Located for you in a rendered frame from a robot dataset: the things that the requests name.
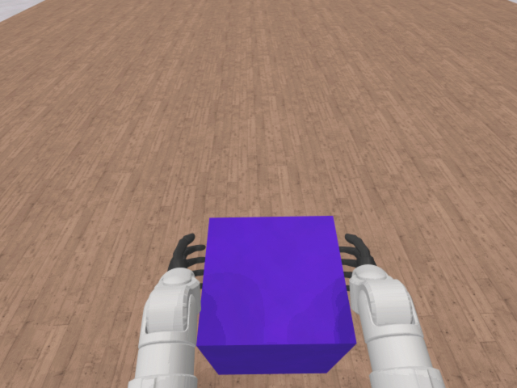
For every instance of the robot right forearm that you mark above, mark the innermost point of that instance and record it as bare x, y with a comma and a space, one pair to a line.
392, 332

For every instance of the robot left forearm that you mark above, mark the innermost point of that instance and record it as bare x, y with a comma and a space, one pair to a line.
167, 341

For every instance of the carton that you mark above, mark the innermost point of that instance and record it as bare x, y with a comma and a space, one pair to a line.
274, 297

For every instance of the robot left hand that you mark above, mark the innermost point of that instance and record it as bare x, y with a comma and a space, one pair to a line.
182, 251

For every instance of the robot right hand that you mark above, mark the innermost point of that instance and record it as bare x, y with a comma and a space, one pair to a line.
360, 251

